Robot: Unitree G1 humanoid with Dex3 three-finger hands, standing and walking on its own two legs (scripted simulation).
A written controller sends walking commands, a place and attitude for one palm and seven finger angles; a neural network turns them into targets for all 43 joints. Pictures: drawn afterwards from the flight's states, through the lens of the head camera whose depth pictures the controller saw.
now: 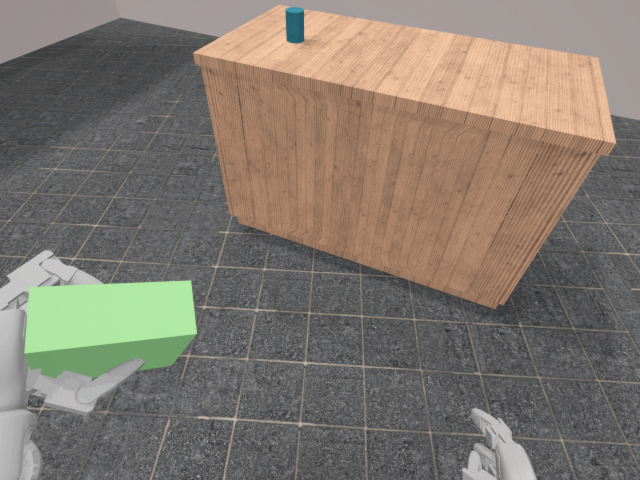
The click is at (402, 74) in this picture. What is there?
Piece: table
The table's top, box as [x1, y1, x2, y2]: [193, 5, 615, 155]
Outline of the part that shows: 193,52 194,61 197,64 608,155 615,144 598,58 306,9 304,9 304,40 301,43 290,43 286,40 285,37 285,9 289,7 277,5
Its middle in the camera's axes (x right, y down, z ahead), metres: +0.25 -0.57 +1.24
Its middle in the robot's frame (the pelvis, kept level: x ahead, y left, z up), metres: +1.32 -0.19 -0.01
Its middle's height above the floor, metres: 0.76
